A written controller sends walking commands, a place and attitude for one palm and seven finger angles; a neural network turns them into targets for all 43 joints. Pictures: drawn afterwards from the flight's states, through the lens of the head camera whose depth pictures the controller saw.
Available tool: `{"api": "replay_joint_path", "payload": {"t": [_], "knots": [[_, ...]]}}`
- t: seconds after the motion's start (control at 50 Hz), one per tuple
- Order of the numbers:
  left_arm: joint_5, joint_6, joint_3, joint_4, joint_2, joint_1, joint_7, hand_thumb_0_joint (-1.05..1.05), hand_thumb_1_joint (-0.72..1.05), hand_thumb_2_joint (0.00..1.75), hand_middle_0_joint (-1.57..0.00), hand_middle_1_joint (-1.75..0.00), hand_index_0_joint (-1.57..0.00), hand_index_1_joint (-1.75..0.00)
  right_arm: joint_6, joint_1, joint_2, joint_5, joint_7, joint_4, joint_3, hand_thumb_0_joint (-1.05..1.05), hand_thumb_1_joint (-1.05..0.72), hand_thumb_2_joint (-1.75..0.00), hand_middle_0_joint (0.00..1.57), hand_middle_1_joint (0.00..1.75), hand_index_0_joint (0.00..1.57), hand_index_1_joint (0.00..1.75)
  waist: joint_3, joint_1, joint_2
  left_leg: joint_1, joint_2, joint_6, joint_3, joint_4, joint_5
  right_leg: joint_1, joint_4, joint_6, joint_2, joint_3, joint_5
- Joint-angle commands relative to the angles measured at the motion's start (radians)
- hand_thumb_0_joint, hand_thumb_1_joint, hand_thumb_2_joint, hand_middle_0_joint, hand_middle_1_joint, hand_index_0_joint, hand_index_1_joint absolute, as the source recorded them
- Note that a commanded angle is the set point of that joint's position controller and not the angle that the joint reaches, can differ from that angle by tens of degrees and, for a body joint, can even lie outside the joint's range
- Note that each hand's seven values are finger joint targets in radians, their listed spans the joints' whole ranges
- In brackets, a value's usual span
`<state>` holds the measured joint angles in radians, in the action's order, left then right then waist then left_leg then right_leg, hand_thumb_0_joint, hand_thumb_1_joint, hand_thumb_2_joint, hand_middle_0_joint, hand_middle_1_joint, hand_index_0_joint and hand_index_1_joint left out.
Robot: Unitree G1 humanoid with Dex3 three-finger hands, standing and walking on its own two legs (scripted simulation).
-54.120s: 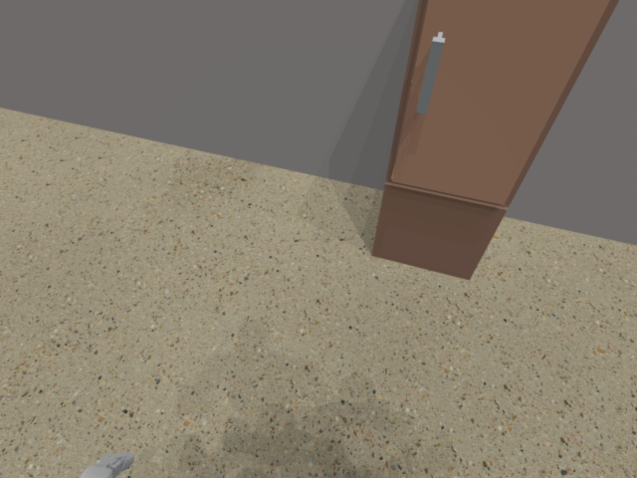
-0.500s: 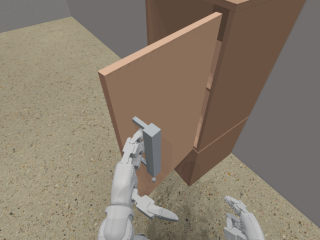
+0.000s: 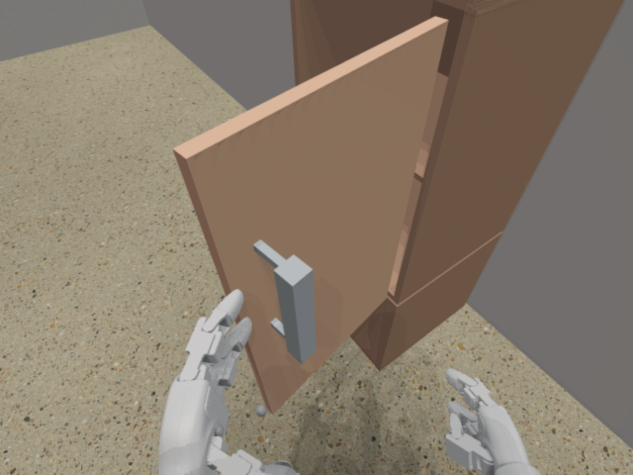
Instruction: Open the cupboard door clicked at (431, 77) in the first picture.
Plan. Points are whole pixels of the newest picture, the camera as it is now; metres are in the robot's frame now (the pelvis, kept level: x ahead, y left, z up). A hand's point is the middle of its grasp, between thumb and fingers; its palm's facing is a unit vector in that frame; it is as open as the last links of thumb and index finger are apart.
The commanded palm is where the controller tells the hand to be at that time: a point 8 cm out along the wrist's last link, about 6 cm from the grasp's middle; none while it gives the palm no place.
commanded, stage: slide the hand sideways off the handle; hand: left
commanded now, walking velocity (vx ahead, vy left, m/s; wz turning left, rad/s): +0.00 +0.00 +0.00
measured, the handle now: (284, 304) +0.29 +0.06 +0.09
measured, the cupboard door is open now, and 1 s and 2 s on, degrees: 100 100 100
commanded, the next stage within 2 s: draw the hand back to the body in 0.30 s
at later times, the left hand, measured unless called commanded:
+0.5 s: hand (237, 445) +0.15 +0.08 +0.10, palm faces +0.01 -1.00 -0.01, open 16.0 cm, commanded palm +0.11 +0.15 +0.11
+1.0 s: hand (133, 405) +0.16 +0.17 +0.14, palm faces +0.09 -0.97 -0.23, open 15.7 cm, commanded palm +0.12 +0.22 +0.17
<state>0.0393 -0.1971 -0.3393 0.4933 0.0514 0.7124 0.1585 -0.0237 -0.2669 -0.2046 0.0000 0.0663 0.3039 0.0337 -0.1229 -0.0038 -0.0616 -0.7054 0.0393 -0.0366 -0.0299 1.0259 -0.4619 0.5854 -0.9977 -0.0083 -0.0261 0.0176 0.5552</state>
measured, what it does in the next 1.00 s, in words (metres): stands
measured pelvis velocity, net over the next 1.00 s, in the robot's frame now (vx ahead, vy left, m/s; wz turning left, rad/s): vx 0.00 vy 0.00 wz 0.00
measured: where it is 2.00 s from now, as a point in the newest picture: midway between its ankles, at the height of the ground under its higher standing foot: outside the picture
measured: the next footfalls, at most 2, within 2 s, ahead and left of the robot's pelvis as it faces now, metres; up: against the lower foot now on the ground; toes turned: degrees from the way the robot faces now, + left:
none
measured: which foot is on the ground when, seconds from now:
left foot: down 0.00-1.00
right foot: down 0.00-1.00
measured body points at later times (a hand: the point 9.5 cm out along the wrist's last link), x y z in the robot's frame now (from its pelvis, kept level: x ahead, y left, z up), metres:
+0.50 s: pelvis -0.01 -0.02 -0.01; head +0.01 -0.04 +0.44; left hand +0.14 +0.14 +0.11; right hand +0.19 -0.25 -0.07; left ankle +0.03 +0.09 -0.68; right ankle -0.03 -0.12 -0.68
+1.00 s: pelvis +0.00 +0.00 +0.02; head -0.01 -0.01 +0.47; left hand +0.15 +0.22 +0.16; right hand +0.20 -0.22 -0.03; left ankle +0.03 +0.09 -0.68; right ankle -0.03 -0.12 -0.68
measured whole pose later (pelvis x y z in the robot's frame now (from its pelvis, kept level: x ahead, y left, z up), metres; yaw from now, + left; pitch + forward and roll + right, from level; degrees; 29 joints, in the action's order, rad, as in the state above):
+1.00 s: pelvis +0.00 +0.00 +0.02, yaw +0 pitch +5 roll -2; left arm -0.13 -0.04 0.07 0.61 0.30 0.72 -0.01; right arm 0.05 -0.29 -0.22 0.05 -0.10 0.40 0.04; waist -0.14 -0.05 -0.07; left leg -0.58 0.02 -0.03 -0.05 0.91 -0.42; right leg 0.44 -0.84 -0.01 -0.04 0.03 0.49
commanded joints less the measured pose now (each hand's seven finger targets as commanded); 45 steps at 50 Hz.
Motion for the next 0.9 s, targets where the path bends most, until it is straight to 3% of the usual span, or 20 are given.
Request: {"api": "replay_joint_path", "payload": {"t": [0.0,0.06,0.12,0.24,0.32,0.38,0.4,0.46,0.56,0.64,0.7,0.76,0.82,0.88], "knots": [[-0.014,-0.1,0.026,0.238,0.033,0.076,-0.048,0.0,-0.5,0.3,-0.15,-0.3,-0.15,-0.3,0.068,0.067,-0.092,0.002,-0.027,-0.177,-0.049,0.0,-0.9,-0.9,0.2,0.3,0.2,0.3,-0.099,0.006,0.132,0.113,-0.02,-0.004,-0.032,-0.129,0.201,0.022,0.132,-0.023,-0.012,0.017,-0.324],[-0.033,-0.119,0.072,0.258,0.07,0.137,-0.086,0.0,-0.5,0.3,-0.15,-0.3,-0.15,-0.3,0.073,0.066,-0.089,0.005,-0.04,-0.177,-0.056,0.0,-0.9,-0.9,0.2,0.3,0.2,0.3,-0.124,-0.006,0.105,0.099,-0.016,-0.005,-0.019,-0.108,0.214,0.012,0.123,-0.019,-0.008,0.001,-0.35],[-0.08,-0.131,0.114,0.278,0.081,0.183,-0.124,0.0,-0.5,0.3,-0.15,-0.3,-0.15,-0.3,0.079,0.067,-0.083,0.013,-0.053,-0.175,-0.058,0.0,-0.9,-0.9,0.2,0.3,0.2,0.3,-0.126,-0.01,0.079,0.087,-0.014,-0.004,-0.01,-0.096,0.216,0.009,0.124,-0.011,-0.004,-0.006,-0.374],[-0.156,-0.147,0.193,0.276,0.107,0.202,-0.182,0.0,-0.5,0.3,-0.15,-0.3,-0.15,-0.3,0.091,0.068,-0.085,0.023,-0.085,-0.163,-0.067,0.0,-0.9,-0.9,0.2,0.3,0.2,0.3,-0.115,-0.001,0.113,0.045,-0.01,-0.002,-0.012,-0.066,0.187,0.015,0.138,0.01,0.006,-0.031,-0.386],[-0.179,-0.164,0.187,0.255,0.09,0.195,-0.212,0.0,-0.5,0.3,-0.15,-0.3,-0.15,-0.3,0.108,0.07,-0.085,0.026,-0.095,-0.157,-0.068,0.0,-0.9,-0.9,0.2,0.3,0.2,0.3,-0.092,0.002,0.122,0.026,-0.008,-0.002,-0.017,-0.052,0.169,0.032,0.145,0.016,0.014,-0.043,-0.369],[-0.172,-0.164,0.182,0.252,0.104,0.154,-0.218,0.0,-0.5,0.3,-0.15,-0.3,-0.15,-0.3,0.113,0.072,-0.091,0.027,-0.101,-0.161,-0.069,0.0,-0.9,-0.9,0.2,0.3,0.2,0.3,-0.077,0.009,0.099,0.024,-0.009,-0.006,-0.015,-0.046,0.148,0.063,0.152,0.01,0.014,-0.045,-0.301],[-0.17,-0.163,0.207,0.272,0.135,0.129,-0.214,0.0,-0.5,0.3,-0.15,-0.3,-0.15,-0.3,0.113,0.065,-0.093,0.028,-0.103,-0.159,-0.071,0.0,-0.9,-0.9,0.2,0.3,0.2,0.3,-0.097,0.006,0.091,0.031,-0.012,-0.005,-0.016,-0.049,0.143,0.061,0.154,0.008,0.014,-0.048,-0.283],[-0.172,-0.142,0.277,0.309,0.199,0.103,-0.194,0.0,-0.5,0.3,-0.15,-0.3,-0.15,-0.3,0.108,0.064,-0.092,0.032,-0.115,-0.162,-0.069,0.0,-0.9,-0.9,0.2,0.3,0.2,0.3,-0.127,-0.014,0.076,0.058,-0.015,-0.007,-0.009,-0.061,0.15,0.031,0.174,0.002,0.01,-0.055,-0.254],[-0.222,-0.087,0.364,0.267,0.203,0.081,-0.197,0.0,-0.5,0.3,-0.15,-0.3,-0.15,-0.3,0.104,0.088,-0.083,0.045,-0.127,-0.148,-0.061,0.0,-0.9,-0.9,0.2,0.3,0.2,0.3,-0.07,-0.02,0.118,0.081,-0.016,-0.006,-0.005,-0.086,0.12,0.018,0.244,0.005,0.007,-0.059,-0.177],[-0.261,-0.049,0.361,0.277,0.186,0.059,-0.228,0.0,-0.5,0.3,-0.15,-0.3,-0.15,-0.3,0.126,0.097,-0.094,0.053,-0.134,-0.134,-0.05,0.0,-0.9,-0.9,0.2,0.3,0.2,0.3,-0.044,-0.014,0.082,0.125,-0.019,-0.008,-0.009,-0.129,0.128,0.012,0.265,0.007,0.005,-0.035,-0.201],[-0.268,-0.024,0.369,0.297,0.209,0.044,-0.253,0.0,-0.5,0.3,-0.15,-0.3,-0.15,-0.3,0.143,0.097,-0.102,0.055,-0.139,-0.123,-0.046,0.0,-0.9,-0.9,0.2,0.3,0.2,0.3,-0.036,-0.015,0.059,0.15,-0.022,-0.011,-0.019,-0.162,0.141,-0.001,0.269,0.005,0.0,-0.017,-0.221],[-0.267,-0.001,0.416,0.321,0.255,0.023,-0.258,0.0,-0.5,0.3,-0.15,-0.3,-0.15,-0.3,0.152,0.092,-0.104,0.053,-0.143,-0.11,-0.045,0.0,-0.9,-0.9,0.2,0.3,0.2,0.3,-0.048,-0.029,0.041,0.182,-0.023,-0.011,-0.025,-0.195,0.169,-0.03,0.259,-0.004,-0.008,0.011,-0.246],[-0.282,0.018,0.459,0.32,0.264,0.028,-0.262,0.0,-0.43,0.33,-0.15,-0.3,-0.15,-0.3,0.156,0.098,-0.099,0.057,-0.141,-0.099,-0.041,0.0,-0.9,-0.9,0.2,0.3,0.2,0.3,-0.043,-0.036,0.023,0.2,-0.023,-0.006,-0.025,-0.221,0.18,-0.036,0.26,-0.008,-0.016,0.032,-0.259],[-0.31,0.041,0.501,0.301,0.271,0.002,-0.266,0.0,-0.32,0.37,-0.16,-0.3,-0.16,-0.3,0.164,0.105,-0.106,0.061,-0.143,-0.086,-0.038,0.0,-0.9,-0.9,0.2,0.3,0.2,0.3,-0.028,-0.037,0.047,0.214,-0.027,-0.003,-0.032,-0.24,0.179,-0.047,0.274,-0.008,-0.021,0.042,-0.258]]}}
